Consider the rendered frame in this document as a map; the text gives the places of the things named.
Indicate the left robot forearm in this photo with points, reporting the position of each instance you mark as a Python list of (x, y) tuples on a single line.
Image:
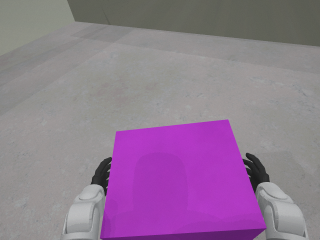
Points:
[(83, 217)]

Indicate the right robot forearm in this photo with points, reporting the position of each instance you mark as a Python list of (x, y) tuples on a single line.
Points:
[(283, 219)]

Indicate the right robot hand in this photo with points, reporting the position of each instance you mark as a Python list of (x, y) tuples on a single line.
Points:
[(256, 172)]

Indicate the carton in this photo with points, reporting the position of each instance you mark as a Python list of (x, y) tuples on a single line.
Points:
[(180, 182)]

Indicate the left robot hand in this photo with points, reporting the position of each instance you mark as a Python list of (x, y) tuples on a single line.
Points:
[(101, 175)]

